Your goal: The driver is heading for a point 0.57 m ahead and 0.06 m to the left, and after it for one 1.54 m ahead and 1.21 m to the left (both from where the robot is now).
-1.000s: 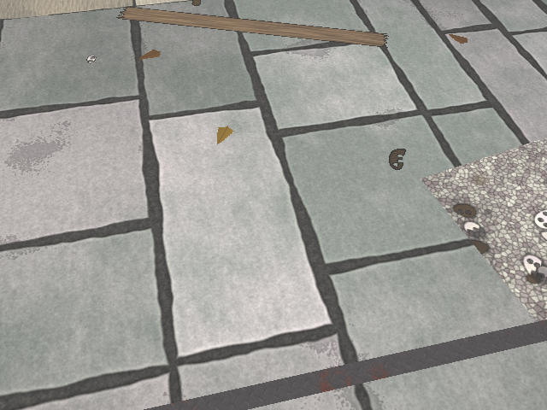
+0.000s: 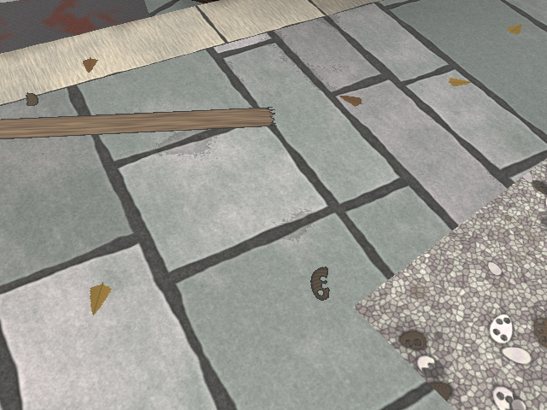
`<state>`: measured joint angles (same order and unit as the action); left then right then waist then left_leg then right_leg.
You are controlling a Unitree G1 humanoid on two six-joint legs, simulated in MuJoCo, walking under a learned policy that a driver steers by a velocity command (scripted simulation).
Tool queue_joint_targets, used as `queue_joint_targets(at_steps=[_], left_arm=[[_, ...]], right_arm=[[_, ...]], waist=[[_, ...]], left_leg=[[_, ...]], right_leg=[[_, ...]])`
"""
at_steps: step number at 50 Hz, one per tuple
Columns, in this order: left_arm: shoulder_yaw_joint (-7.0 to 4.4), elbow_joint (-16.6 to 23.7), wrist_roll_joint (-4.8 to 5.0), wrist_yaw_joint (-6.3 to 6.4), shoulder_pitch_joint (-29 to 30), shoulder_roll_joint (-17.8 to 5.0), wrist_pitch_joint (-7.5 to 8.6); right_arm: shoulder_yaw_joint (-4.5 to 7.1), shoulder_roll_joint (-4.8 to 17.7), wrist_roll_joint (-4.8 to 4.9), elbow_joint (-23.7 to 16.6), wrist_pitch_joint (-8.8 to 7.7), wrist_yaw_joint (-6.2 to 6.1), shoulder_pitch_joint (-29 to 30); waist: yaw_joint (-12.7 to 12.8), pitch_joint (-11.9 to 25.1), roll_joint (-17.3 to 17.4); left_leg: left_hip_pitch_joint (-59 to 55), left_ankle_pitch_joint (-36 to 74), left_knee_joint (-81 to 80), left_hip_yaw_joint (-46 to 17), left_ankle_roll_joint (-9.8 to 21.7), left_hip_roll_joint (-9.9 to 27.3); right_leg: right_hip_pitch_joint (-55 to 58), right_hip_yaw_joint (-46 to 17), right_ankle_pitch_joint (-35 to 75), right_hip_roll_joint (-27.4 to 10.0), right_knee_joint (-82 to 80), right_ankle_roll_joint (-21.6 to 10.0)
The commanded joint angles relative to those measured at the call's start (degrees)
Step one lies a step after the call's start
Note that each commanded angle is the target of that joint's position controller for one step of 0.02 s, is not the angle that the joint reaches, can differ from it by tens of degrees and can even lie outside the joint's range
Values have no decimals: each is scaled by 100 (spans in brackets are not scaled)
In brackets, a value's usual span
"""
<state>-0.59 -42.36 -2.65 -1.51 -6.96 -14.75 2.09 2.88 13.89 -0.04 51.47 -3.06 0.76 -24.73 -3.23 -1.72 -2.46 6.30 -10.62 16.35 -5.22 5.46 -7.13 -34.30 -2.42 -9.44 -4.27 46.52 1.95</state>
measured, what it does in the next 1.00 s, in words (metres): walks ahead, turning left: right foot, then left foot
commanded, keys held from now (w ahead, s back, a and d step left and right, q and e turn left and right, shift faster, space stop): w+q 0.66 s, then w+e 0.02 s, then q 0.32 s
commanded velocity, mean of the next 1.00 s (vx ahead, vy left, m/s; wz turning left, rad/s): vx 0.43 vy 0.00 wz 0.54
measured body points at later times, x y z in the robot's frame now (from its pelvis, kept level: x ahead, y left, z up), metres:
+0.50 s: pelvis +0.25 -0.03 +0.00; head +0.28 -0.03 +0.45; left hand +0.19 +0.24 -0.12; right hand +0.47 -0.24 -0.12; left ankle +0.30 +0.13 -0.67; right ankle +0.23 -0.13 -0.75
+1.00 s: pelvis +0.43 +0.09 -0.01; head +0.47 +0.14 +0.44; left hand +0.41 +0.39 -0.13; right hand +0.65 -0.10 -0.12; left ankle +0.43 +0.14 -0.75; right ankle +0.58 -0.01 -0.67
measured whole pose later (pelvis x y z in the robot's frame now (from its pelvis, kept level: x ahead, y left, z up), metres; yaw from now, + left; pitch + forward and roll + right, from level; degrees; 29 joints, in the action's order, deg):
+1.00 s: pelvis +0.43 +0.09 -0.01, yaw +35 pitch +1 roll +0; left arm -2.1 -41.7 -1.9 0.7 -8.5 -15.5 -0.7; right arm 3.4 15.6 -0.3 45.5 -0.4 0.3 -16.0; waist -1.3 -5.7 -1.7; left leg 13.8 -8.8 22.2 -2.7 7.1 -8.0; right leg -36.0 -2.1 -17.7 -4.9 59.6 3.1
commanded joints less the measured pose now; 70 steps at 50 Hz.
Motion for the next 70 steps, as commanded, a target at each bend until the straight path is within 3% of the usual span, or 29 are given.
queue_joint_targets(at_steps=[1, 5, 8, 9, 10, 11, 12, 13, 14, 16, 25, 31, 34, 35, 36, 37, 38, 40, 42, 45, 52, 59, 63, 64, 65, 66, 67, 68, 70], left_arm=[[-42, 554, 56, 2, 679, -361, 76], [-36, 730, 120, 31, 995, -432, 157], [-135, 472, 129, 120, 37, -648, 249], [-228, 313, 63, 199, -591, -895, 325], [-341, 279, -67, 306, -1537, -1353, 348], [-442, 284, -71, 317, -1419, -1733, 233], [-396, 297, 6, 293, -1132, -1246, 160], [-280, 366, 57, 263, -830, -756, 165], [-229, 338, 56, 236, -674, -567, 190], [-206, 217, 80, 237, -728, -478, 272], [-308, -227, 155, 172, -1297, -586, 392], [-386, -516, 151, 234, -1730, -844, 291], [-403, -675, 143, 281, -1912, -1042, 163], [-402, -661, 166, 293, -1813, -1097, 113], [-377, -514, 185, 290, -1726, -1039, 113], [-210, -75, 259, 177, -2053, -291, 136], [-337, 2, 187, 214, -1524, -849, 124], [-248, 87, 270, 240, -1058, -620, 160], [-270, 3, 84, 237, -1251, -641, 1], [-276, -16, 55, 210, -1427, -516, -237], [-274, 323, 99, 273, -431, -546, -362], [-240, 553, 216, 342, 133, -643, -323], [-222, 539, 289, 397, -193, -680, -234], [-228, 477, 241, 427, -467, -689, -187], [-280, 441, 169, 483, -708, -917, -136], [-345, 608, 152, 524, -395, -1437, -158], [-363, 523, 238, 458, -700, -1384, -251], [-286, 538, 249, 421, -719, -1085, -279], [-198, 645, 193, 415, -188, -767, -309]], right_arm=[[248, 949, -7, -279, -64, -34, -186], [294, 1022, -78, -303, -19, -81, -305], [345, 1152, -74, -447, -11, -98, 117], [322, 1051, -25, -472, -53, -55, 141], [212, 646, 35, -678, -109, -33, 170], [167, 411, 135, -840, -72, -47, -390], [220, 825, -65, -631, 45, -94, -341], [234, 833, -129, -615, 76, -32, 27], [214, 699, -132, -648, 93, 22, 240], [212, 631, -219, -667, 211, 124, 363], [61, 382, -194, -1254, 300, 359, 1845], [-26, 385, -237, -1620, 275, 428, 2717], [45, 510, -307, -1504, 250, 326, 2175], [126, 624, -349, -1237, 184, 260, 1315], [260, 957, -421, -943, 136, 154, 350], [428, 1704, -350, -1051, 144, 59, 446], [465, 1713, -88, -1161, 201, -13, 50], [337, 1201, 9, -1010, 200, -93, 670], [219, 836, 49, -1070, 210, -114, 1202], [245, 968, -8, -1038, 141, -56, 1167], [296, 1077, -41, -942, 247, -105, 665], [363, 1195, -123, -946, 403, -152, 409], [391, 1254, -72, -1050, 475, -148, 797], [379, 1227, 0, -1110, 478, -156, 1045], [321, 1032, 57, -1198, 456, -166, 1069], [207, 543, 77, -1283, 448, -173, 578], [354, 1104, -116, -1172, 520, -212, 422], [412, 1231, -197, -1074, 559, -201, 458], [417, 1149, -119, -981, 649, -80, 611]], waist=[[-48, -50, 661], [-104, 28, 709], [429, 302, 654], [713, 692, 306], [1066, 1547, -423], [680, 1744, -1569], [510, 1059, -694], [486, 476, -100], [414, 180, -13], [315, 59, -379], [425, -131, -232], [627, -329, -229], [348, 128, -348], [-59, 552, -223], [-471, 1156, 141], [-28, 1852, 1698], [-428, 2374, 799], [-31, 945, 410], [431, 452, 390], [617, 629, 371], [288, 559, 619], [63, 358, 762], [280, 296, 894], [496, 279, 835], [535, 448, 391], [141, 599, -1041], [296, 785, -1053], [224, 607, -436], [64, 256, -286]], left_leg=[[85, 1370, -460, -1255, 734, 1320], [-181, 2024, 65, -1527, 604, 1428], [240, 2302, 879, -1660, 307, 1265], [598, 2099, 1839, -1394, 160, 905], [1240, 663, 3398, -800, 22, 563], [2775, -2244, 4500, -154, -85, -155], [3220, -1900, 5115, -114, -61, 428], [3171, -1359, 5129, -109, -79, 603], [3034, -1041, 4977, -49, -146, 758], [2839, -819, 4841, 84, -250, 925], [3410, 701, 3616, 454, -425, 1060], [2828, 433, 2138, 1090, -51, 906], [1707, -433, 1762, 1311, 323, 348], [741, -186, 1339, 1291, 471, 127], [-736, 35, 1113, 567, 705, 618], [-2718, 1680, 1175, -2319, 1537, 2692], [-2706, 3405, 801, -3254, 1833, 2984], [-1322, 4852, 749, -1472, 1471, 2426], [-190, 4479, 423, -888, 1086, 1815], [297, 4852, 346, -646, 1020, 1580], [187, 3652, 336, -1103, 785, 1438], [-301, 3698, 817, -1876, 820, 1536], [-77, 3229, 1081, -2332, 505, 1297], [271, 2662, 1274, -2307, 254, 1067], [805, 1573, 1805, -1985, -55, 747], [1797, -1495, 3010, -818, -403, -127], [2099, -2936, 4059, -171, -499, -389], [2145, -2643, 4759, -223, -567, -103], [2126, -1886, 5082, -149, -719, 146]], right_leg=[[14, 222, 537, 206, -636, 97], [405, 140, 418, 392, -1206, -4], [2048, 158, 67, 616, -1959, -230], [3088, -132, 11, 283, -2208, -411], [4309, -1491, -1229, -1145, -2424, -725], [4942, -3832, -1945, -2186, -3159, -1271], [4289, -3828, -2481, -2076, -3147, -1342], [3651, -2979, -2122, -1750, -3229, -1230], [3195, -2173, -1211, -1468, -3367, -1133], [2841, -1169, -75, -1082, -3506, -971], [3060, 569, 1628, -902, -3752, -1009], [3606, 1168, 2405, -1101, -3436, -849], [3859, 1449, 4858, -1150, -2014, -781], [3610, 1596, 4867, -1040, -853, -683], [2555, 1642, 3395, -874, 749, -487], [-8, 1605, -2176, 118, 2974, -88], [-337, 427, -2402, 417, 3691, -38], [-439, 191, -1444, -54, 3082, -80], [136, 135, -1303, -174, 2442, -11], [533, 209, -1110, -26, 1940, 112], [129, 58, -452, 90, 942, 129], [286, -124, -1009, 427, 5, -29], [1376, -178, -1000, 638, -1423, -183], [2033, -208, -418, 578, -2287, -233], [2862, -679, 188, -100, -2829, -385], [3606, -2175, 2170, -1653, -2912, -920], [3357, -2649, 3516, -2113, -2658, -1666], [3179, -2185, 3579, -1932, -2621, -1731], [2780, -1065, 2674, -1156, -2704, -1318]])
Keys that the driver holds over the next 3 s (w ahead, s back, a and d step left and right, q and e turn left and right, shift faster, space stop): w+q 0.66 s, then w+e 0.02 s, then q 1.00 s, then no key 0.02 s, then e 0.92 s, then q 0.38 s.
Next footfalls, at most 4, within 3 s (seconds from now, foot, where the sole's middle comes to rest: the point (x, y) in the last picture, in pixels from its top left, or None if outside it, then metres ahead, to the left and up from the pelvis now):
0.18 right None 0.27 -0.12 -0.78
0.72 left None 0.46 0.16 -0.78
1.30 right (231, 349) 0.64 0.08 -0.78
1.76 left None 0.43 0.17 -0.78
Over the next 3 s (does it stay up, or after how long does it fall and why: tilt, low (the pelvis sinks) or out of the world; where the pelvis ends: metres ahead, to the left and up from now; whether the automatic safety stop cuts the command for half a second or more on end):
stays up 0.47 0.07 -0.01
